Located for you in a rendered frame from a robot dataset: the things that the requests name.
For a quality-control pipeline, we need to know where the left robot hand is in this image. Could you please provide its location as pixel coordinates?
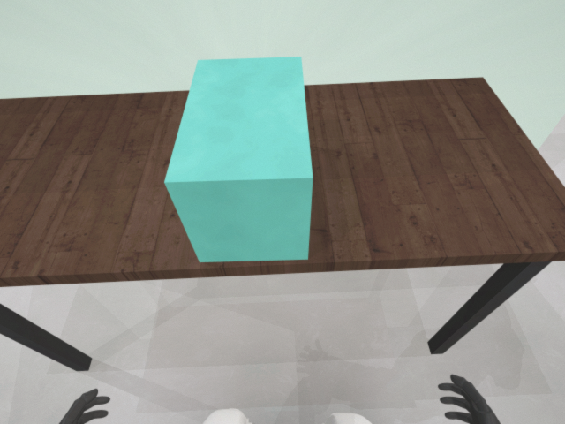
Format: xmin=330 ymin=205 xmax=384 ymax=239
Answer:
xmin=59 ymin=389 xmax=110 ymax=424

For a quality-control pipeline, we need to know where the table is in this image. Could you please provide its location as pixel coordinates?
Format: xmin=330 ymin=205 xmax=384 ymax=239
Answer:
xmin=0 ymin=77 xmax=565 ymax=371

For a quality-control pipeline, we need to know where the right robot hand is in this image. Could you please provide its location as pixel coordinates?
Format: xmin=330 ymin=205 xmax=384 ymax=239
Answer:
xmin=438 ymin=375 xmax=500 ymax=424

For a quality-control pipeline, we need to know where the carton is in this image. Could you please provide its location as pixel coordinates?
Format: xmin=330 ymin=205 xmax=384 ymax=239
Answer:
xmin=164 ymin=57 xmax=313 ymax=262

